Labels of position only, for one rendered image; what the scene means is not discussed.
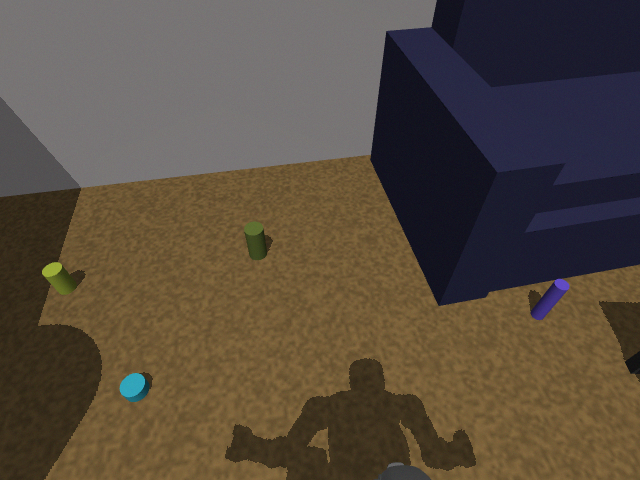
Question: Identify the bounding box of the sofa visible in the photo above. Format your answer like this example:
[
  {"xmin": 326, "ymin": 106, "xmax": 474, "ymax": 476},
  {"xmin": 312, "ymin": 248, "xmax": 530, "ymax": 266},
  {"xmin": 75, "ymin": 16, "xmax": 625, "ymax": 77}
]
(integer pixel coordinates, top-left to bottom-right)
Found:
[{"xmin": 370, "ymin": 0, "xmax": 640, "ymax": 306}]

